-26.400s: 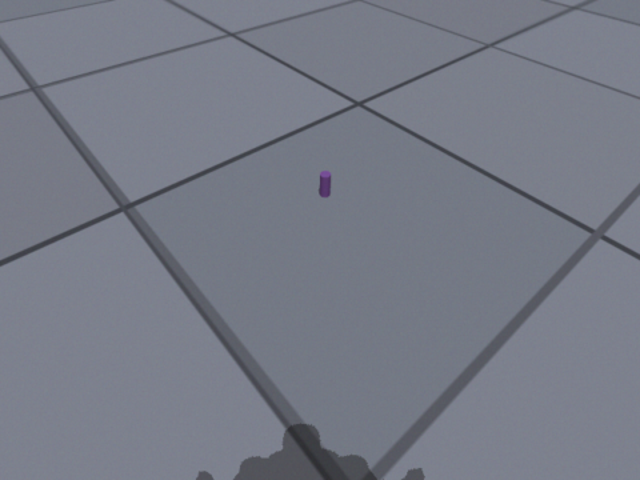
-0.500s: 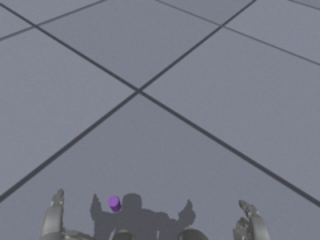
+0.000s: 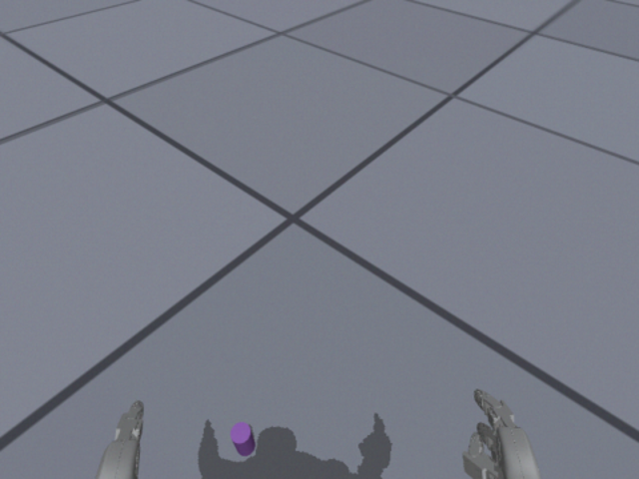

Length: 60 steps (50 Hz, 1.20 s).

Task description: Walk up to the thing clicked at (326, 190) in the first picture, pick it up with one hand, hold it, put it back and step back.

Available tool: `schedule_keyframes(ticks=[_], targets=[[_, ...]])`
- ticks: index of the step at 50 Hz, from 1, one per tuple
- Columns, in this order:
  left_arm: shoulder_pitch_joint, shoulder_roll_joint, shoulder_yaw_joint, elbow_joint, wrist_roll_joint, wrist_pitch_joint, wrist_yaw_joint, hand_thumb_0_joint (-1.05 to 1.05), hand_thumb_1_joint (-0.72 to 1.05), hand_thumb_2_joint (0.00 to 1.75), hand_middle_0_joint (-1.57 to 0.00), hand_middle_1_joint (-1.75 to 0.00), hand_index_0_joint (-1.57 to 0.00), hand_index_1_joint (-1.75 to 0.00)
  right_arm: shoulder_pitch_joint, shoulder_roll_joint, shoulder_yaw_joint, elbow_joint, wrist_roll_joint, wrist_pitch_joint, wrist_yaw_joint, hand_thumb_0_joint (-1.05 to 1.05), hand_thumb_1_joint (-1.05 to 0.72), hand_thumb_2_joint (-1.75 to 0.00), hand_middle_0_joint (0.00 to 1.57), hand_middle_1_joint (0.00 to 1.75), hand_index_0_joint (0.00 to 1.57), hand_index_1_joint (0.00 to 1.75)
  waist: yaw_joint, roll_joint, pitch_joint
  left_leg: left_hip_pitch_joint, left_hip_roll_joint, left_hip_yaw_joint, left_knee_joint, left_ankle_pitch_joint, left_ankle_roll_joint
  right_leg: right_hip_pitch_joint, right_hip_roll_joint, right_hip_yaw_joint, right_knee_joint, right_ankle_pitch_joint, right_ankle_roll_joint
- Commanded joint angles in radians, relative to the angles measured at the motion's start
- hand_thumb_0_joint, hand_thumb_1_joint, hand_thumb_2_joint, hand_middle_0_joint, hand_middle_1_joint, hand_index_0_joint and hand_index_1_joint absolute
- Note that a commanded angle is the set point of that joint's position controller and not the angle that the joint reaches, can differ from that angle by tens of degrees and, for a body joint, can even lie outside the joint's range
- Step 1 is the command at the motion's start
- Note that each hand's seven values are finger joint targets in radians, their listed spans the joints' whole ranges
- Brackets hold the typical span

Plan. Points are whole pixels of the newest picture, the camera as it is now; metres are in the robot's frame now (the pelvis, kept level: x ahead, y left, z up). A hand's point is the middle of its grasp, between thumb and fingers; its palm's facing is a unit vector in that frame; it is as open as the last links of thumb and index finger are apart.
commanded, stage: home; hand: left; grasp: from the side
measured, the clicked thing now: (243, 439) +0.37 +0.19 -0.66
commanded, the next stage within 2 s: stand in 1.36 s
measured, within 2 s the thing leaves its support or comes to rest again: neither
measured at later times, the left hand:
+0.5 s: hand out of the picture +0.15 +0.16 -0.05, palm faces +0.09 -0.96 -0.27, open 17.6 cm
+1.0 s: hand out of the picture +0.15 +0.17 -0.05, palm faces +0.09 -0.96 -0.27, open 17.6 cm
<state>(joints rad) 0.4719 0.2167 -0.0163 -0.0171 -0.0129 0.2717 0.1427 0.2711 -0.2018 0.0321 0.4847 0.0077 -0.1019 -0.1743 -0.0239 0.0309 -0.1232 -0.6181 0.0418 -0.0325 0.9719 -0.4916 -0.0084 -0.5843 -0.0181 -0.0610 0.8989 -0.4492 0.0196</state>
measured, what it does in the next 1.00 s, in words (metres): stands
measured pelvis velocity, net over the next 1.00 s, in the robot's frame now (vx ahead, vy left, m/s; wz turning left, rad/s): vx -0.02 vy -0.01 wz -0.01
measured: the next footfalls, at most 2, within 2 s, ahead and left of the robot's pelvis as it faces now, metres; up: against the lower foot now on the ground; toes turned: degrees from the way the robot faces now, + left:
none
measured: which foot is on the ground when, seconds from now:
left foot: down 0.00-1.00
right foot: down 0.00-1.00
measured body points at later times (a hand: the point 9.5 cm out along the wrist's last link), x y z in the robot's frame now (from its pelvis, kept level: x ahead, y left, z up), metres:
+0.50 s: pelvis -0.02 -0.01 +0.00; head +0.00 -0.01 +0.45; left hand +0.14 +0.21 -0.03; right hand +0.14 -0.26 -0.07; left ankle +0.00 +0.12 -0.69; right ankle +0.00 -0.14 -0.69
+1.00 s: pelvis -0.02 -0.01 +0.00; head -0.01 +0.00 +0.45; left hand +0.14 +0.22 -0.03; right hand +0.14 -0.25 -0.07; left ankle +0.00 +0.12 -0.69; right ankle +0.00 -0.14 -0.69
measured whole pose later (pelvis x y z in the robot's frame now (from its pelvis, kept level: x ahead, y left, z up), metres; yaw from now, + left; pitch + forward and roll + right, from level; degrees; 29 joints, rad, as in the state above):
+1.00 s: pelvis -0.02 -0.01 +0.00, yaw +0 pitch +6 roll -2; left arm 0.47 0.21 -0.02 0.00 -0.01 0.24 0.13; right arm 0.29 -0.20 0.03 0.51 0.01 -0.15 -0.18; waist -0.02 0.03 -0.10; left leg -0.62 0.05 -0.03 0.96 -0.45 -0.02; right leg -0.59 -0.01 -0.06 0.90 -0.42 0.01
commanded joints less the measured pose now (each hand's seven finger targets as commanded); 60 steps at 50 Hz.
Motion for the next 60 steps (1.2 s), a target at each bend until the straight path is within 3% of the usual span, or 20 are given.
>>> schedule_keyframes(ticks=[1,4,5,9,12,14,16,20,22,24,38,39,40,45,47,50,53,55,58,60], targets=[[-0.054,0.105,0.068,-0.207,0.011,-0.054,0.014,0.00,-0.59,0.03,-0.04,-0.05,-0.04,-0.05,-0.060,-0.123,-0.053,-0.157,0.002,-0.061,-0.013,0.00,-0.90,-0.90,0.20,0.30,0.20,0.30,-0.002,0.032,-0.075,0.070,-0.030,0.005,-0.193,0.219,0.005,0.066,0.041,-0.022,-0.135,0.169,-0.029],[-0.012,0.088,0.056,-0.186,0.009,-0.055,0.007,0.00,-0.60,0.03,-0.04,-0.05,-0.04,-0.05,-0.048,-0.122,-0.054,-0.152,0.001,-0.062,-0.012,0.00,-0.90,-0.90,0.20,0.30,0.20,0.30,-0.005,0.008,-0.083,0.068,-0.035,0.021,-0.168,0.271,0.009,0.080,0.036,-0.013,-0.138,0.229,-0.025],[-0.010,0.087,0.058,-0.162,0.009,-0.054,0.007,0.00,-0.61,0.02,-0.04,-0.05,-0.04,-0.05,-0.048,-0.117,-0.049,-0.145,0.002,-0.061,-0.009,0.00,-0.90,-0.90,0.20,0.30,0.20,0.30,-0.002,0.002,-0.047,0.053,-0.034,0.018,-0.178,0.238,0.009,0.067,0.037,-0.015,-0.140,0.196,-0.026],[-0.026,0.088,0.062,-0.167,0.011,-0.059,0.005,0.00,-0.60,0.03,-0.04,-0.05,-0.04,-0.05,-0.051,-0.127,-0.059,-0.150,0.002,-0.067,-0.012,0.00,-0.90,-0.90,0.20,0.30,0.20,0.30,-0.012,-0.011,-0.069,0.064,-0.036,0.028,-0.170,0.221,0.013,0.062,0.035,-0.007,-0.153,0.187,-0.022],[-0.040,0.111,0.076,-0.194,0.010,-0.066,0.006,0.00,-0.59,0.03,-0.05,-0.05,-0.05,-0.05,-0.054,-0.117,-0.052,-0.146,0.002,-0.067,-0.012,0.00,-0.90,-0.90,0.20,0.30,0.20,0.30,0.003,0.007,-0.069,0.055,-0.038,0.027,-0.173,0.202,0.013,0.064,0.031,-0.005,-0.155,0.169,-0.023],[-0.002,0.072,0.048,-0.118,0.011,-0.060,0.001,0.00,-0.59,0.03,-0.04,-0.05,-0.04,-0.05,-0.056,-0.115,-0.049,-0.143,0.003,-0.071,-0.011,0.00,-0.90,-0.90,0.20,0.30,0.20,0.30,-0.008,-0.022,-0.044,0.047,-0.036,0.028,-0.182,0.167,0.015,0.049,0.035,-0.005,-0.158,0.136,-0.022],[-0.063,0.105,0.070,-0.203,0.009,-0.073,0.005,0.00,-0.59,0.03,-0.05,-0.05,-0.05,-0.05,-0.053,-0.121,-0.055,-0.146,0.002,-0.073,-0.013,0.00,-0.90,-0.90,0.20,0.30,0.20,0.30,-0.004,0.019,-0.086,0.065,-0.037,0.028,-0.181,0.179,0.013,0.062,0.032,-0.001,-0.156,0.148,-0.024],[0.003,0.062,0.044,-0.103,0.010,-0.062,-0.002,0.00,-0.61,0.02,-0.04,-0.05,-0.04,-0.05,-0.062,-0.113,-0.047,-0.142,0.003,-0.080,-0.014,0.00,-0.90,-0.90,0.20,0.30,0.20,0.30,-0.009,-0.022,-0.032,0.043,-0.035,0.030,-0.178,0.157,0.017,0.040,0.033,-0.001,-0.165,0.129,-0.020],[-0.103,0.127,0.082,-0.233,0.009,-0.078,0.005,0.00,-0.57,0.04,-0.05,-0.05,-0.05,-0.05,-0.061,-0.125,-0.056,-0.143,0.003,-0.082,-0.017,0.00,-0.90,-0.90,0.20,0.30,0.20,0.30,0.003,0.008,-0.071,0.057,-0.039,0.033,-0.181,0.153,0.016,0.058,0.026,0.005,-0.169,0.124,-0.022],[-0.026,0.094,0.065,-0.148,0.011,-0.066,0.000,0.00,-0.59,0.03,-0.05,-0.05,-0.04,-0.05,-0.063,-0.124,-0.055,-0.144,0.002,-0.087,-0.019,0.00,-0.90,-0.90,0.20,0.30,0.20,0.30,-0.005,-0.023,-0.049,0.050,-0.040,0.040,-0.170,0.159,0.019,0.051,0.025,0.009,-0.179,0.132,-0.017],[-0.039,0.098,0.067,-0.163,0.010,-0.078,-0.004,0.00,-0.57,0.05,-0.05,-0.05,-0.05,-0.05,-0.059,-0.116,-0.050,-0.134,0.001,-0.096,-0.017,0.00,-0.90,-0.90,0.20,0.30,0.20,0.30,-0.002,-0.008,-0.045,0.042,-0.041,0.039,-0.181,0.110,0.019,0.041,0.027,0.009,-0.179,0.083,-0.020],[-0.023,0.069,0.045,-0.120,0.009,-0.074,-0.007,0.00,-0.57,0.05,-0.05,-0.05,-0.05,-0.05,-0.064,-0.112,-0.045,-0.132,0.002,-0.098,-0.015,0.00,-0.90,-0.90,0.20,0.30,0.20,0.30,-0.008,-0.015,-0.013,0.030,-0.039,0.036,-0.192,0.078,0.019,0.022,0.030,0.006,-0.177,0.054,-0.020],[-0.083,0.108,0.069,-0.228,0.008,-0.085,-0.003,0.00,-0.56,0.05,-0.05,-0.06,-0.05,-0.06,-0.066,-0.123,-0.054,-0.140,0.002,-0.101,-0.017,0.00,-0.90,-0.90,0.20,0.30,0.20,0.30,0.000,0.023,-0.054,0.048,-0.038,0.034,-0.193,0.098,0.016,0.041,0.028,0.006,-0.173,0.072,-0.025],[-0.010,0.075,0.052,-0.151,0.011,-0.079,-0.001,0.00,-0.59,0.03,-0.05,-0.05,-0.05,-0.05,-0.054,-0.117,-0.052,-0.130,-0.001,-0.105,-0.018,0.00,-0.90,-0.90,0.20,0.30,0.20,0.30,0.001,-0.009,-0.048,0.046,-0.032,0.025,-0.189,0.139,0.016,0.045,0.036,-0.006,-0.154,0.108,-0.026],[-0.064,0.097,0.062,-0.211,0.011,-0.087,0.001,0.00,-0.58,0.04,-0.05,-0.05,-0.05,-0.05,-0.062,-0.123,-0.055,-0.137,0.000,-0.106,-0.016,0.00,-0.90,-0.90,0.20,0.30,0.20,0.30,0.009,0.028,-0.058,0.049,-0.029,0.019,-0.205,0.135,0.011,0.048,0.039,-0.012,-0.142,0.106,-0.030],[-0.037,0.077,0.049,-0.154,0.014,-0.083,0.000,0.00,-0.60,0.03,-0.04,-0.05,-0.04,-0.05,-0.059,-0.121,-0.053,-0.126,-0.001,-0.107,-0.014,0.00,-0.90,-0.90,0.20,0.30,0.20,0.30,0.003,0.022,-0.021,0.036,-0.027,0.014,-0.212,0.106,0.010,0.031,0.041,-0.016,-0.144,0.080,-0.029],[-0.035,0.097,0.064,-0.174,0.016,-0.087,0.002,0.00,-0.60,0.03,-0.04,-0.05,-0.04,-0.05,-0.056,-0.130,-0.061,-0.139,-0.001,-0.109,-0.018,0.00,-0.90,-0.90,0.20,0.30,0.20,0.30,0.000,0.001,-0.077,0.062,-0.030,0.023,-0.192,0.161,0.012,0.045,0.040,-0.009,-0.144,0.124,-0.027],[-0.038,0.085,0.053,-0.164,0.013,-0.086,-0.002,0.00,-0.59,0.03,-0.04,-0.05,-0.04,-0.05,-0.054,-0.119,-0.051,-0.127,-0.002,-0.110,-0.014,0.00,-0.90,-0.90,0.20,0.30,0.20,0.30,0.002,0.010,-0.030,0.039,-0.032,0.023,-0.193,0.142,0.011,0.036,0.037,-0.009,-0.147,0.108,-0.027],[-0.030,0.093,0.065,-0.170,0.014,-0.089,-0.001,0.00,-0.60,0.03,-0.04,-0.05,-0.04,-0.05,-0.050,-0.115,-0.052,-0.125,-0.003,-0.109,-0.016,0.00,-0.90,-0.90,0.20,0.30,0.20,0.30,0.005,-0.010,-0.067,0.048,-0.033,0.026,-0.180,0.169,0.014,0.052,0.035,-0.004,-0.150,0.136,-0.025],[-0.014,0.072,0.046,-0.140,0.015,-0.084,-0.005,0.00,-0.59,0.04,-0.05,-0.05,-0.05,-0.05,-0.052,-0.114,-0.048,-0.124,-0.002,-0.107,-0.013,0.00,-0.90,-0.90,0.20,0.30,0.20,0.30,0.002,0.010,-0.044,0.051,-0.030,0.025,-0.193,0.157,0.011,0.038,0.039,-0.007,-0.142,0.121,-0.028]])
